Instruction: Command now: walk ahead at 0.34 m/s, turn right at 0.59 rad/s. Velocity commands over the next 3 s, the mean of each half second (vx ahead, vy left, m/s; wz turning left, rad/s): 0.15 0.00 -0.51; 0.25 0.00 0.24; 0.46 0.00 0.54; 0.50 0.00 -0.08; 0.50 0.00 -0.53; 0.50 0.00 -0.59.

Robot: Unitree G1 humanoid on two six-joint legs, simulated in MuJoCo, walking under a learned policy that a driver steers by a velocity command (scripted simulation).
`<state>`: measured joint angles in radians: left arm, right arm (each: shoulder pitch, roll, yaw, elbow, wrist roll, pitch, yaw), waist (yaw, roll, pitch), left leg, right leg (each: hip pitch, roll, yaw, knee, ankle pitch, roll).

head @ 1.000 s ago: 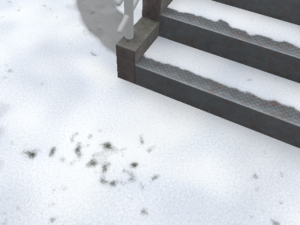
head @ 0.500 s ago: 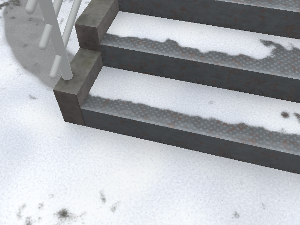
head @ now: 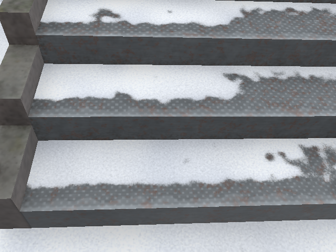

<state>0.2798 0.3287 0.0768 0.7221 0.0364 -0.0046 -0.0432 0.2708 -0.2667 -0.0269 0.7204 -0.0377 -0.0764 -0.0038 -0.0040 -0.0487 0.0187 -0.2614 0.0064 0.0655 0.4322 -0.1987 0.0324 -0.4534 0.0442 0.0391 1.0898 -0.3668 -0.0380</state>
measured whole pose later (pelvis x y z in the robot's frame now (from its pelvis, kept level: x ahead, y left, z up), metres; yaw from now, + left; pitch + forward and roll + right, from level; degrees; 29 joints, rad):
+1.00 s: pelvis +0.22 -0.02 +0.01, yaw -4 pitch +2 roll -1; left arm 0.11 0.29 0.05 0.76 0.04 -0.04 -0.03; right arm 0.46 -0.23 -0.07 0.94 -0.02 -0.04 0.00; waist -0.06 -0.04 0.00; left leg -0.05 -0.05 -0.13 0.27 -0.25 0.05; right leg -0.50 -0.01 0.01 0.74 -0.22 0.03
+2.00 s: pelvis +0.68 +0.14 +0.13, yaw +9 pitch +5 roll +1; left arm 0.11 0.20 0.03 0.81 0.00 -0.06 -0.11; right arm 0.40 -0.15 0.01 1.07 -0.09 -0.06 0.05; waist -0.02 -0.06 -0.07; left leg -0.35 -0.01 0.25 0.59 -0.33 0.09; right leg -1.20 0.07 0.22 2.02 0.05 -0.27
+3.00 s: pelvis +1.25 +0.18 +0.41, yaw -27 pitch +5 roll +3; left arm 0.12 0.31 0.02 0.88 0.04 -0.06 -0.09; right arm 0.40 -0.20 0.01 1.09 -0.06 -0.07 -0.03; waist -0.05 -0.07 -0.16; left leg -0.44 0.04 0.20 0.78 -0.43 0.02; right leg -1.05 -0.02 0.08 1.65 -0.04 -0.16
